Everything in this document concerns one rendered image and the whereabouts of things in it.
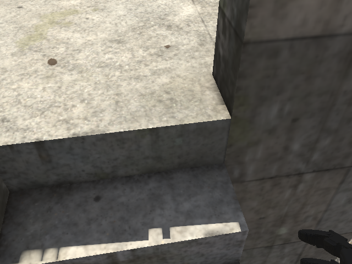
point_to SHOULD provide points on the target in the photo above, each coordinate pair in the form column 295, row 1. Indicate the robot right hand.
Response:
column 330, row 241

